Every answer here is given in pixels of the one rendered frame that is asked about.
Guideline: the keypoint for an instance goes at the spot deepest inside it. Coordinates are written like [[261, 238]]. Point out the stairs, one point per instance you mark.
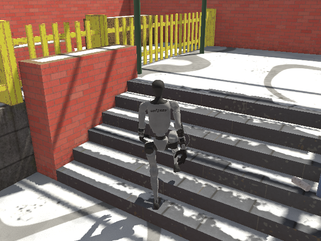
[[235, 184]]

